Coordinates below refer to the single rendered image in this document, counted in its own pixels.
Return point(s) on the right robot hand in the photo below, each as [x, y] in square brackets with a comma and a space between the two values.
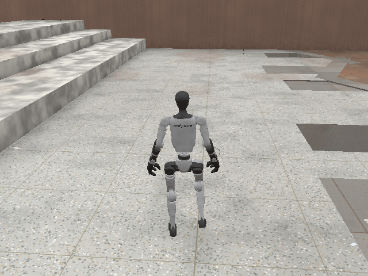
[213, 164]

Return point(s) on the right robot forearm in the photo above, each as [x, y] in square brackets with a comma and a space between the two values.
[211, 152]

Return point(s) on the robot right upper arm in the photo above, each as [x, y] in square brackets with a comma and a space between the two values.
[200, 120]

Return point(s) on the robot torso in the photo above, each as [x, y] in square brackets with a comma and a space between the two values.
[183, 138]

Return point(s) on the robot left foot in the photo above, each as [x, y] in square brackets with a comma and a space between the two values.
[173, 232]

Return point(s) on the left robot hand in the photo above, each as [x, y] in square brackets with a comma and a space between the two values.
[150, 168]

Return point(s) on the left robot forearm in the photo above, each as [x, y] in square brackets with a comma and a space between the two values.
[154, 154]

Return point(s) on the robot left upper arm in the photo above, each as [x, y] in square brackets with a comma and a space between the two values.
[165, 121]

